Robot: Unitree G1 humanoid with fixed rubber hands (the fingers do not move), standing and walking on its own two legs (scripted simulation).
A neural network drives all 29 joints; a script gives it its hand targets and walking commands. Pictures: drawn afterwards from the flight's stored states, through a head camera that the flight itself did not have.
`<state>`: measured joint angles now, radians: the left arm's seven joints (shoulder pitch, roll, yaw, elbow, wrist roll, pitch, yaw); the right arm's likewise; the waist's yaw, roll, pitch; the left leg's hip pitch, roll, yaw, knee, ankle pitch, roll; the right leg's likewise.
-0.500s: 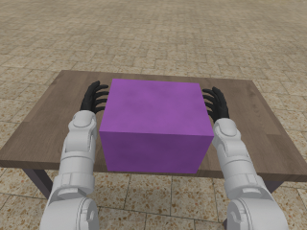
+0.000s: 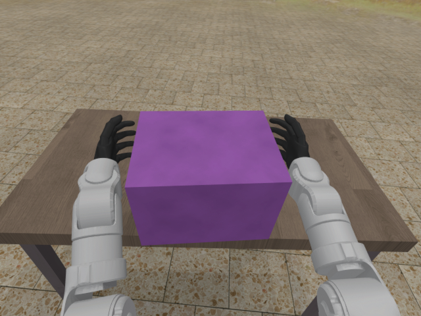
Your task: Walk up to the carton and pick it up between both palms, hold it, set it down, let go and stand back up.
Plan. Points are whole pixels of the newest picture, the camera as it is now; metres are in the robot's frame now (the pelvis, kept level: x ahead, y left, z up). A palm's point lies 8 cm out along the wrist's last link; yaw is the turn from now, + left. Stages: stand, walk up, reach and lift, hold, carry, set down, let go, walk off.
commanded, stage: reach and lift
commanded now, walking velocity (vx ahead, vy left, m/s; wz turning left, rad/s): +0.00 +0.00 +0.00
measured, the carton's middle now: (204, 175) +0.37 -0.02 +0.11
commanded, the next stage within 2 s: hold in 0.82 s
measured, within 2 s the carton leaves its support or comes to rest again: neither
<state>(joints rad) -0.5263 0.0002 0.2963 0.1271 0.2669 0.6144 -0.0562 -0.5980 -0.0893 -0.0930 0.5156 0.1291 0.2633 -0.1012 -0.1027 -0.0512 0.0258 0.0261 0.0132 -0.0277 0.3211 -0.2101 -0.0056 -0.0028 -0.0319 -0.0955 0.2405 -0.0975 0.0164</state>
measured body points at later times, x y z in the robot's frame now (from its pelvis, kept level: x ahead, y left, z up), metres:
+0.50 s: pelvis +0.01 +0.00 +0.00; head -0.04 +0.02 +0.45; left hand +0.39 +0.16 +0.20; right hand +0.38 -0.18 +0.20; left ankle -0.01 +0.12 -0.75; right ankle +0.03 -0.13 -0.75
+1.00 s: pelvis +0.00 +0.00 +0.00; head -0.05 +0.02 +0.45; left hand +0.38 +0.17 +0.21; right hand +0.38 -0.18 +0.21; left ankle -0.01 +0.12 -0.75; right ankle +0.03 -0.13 -0.75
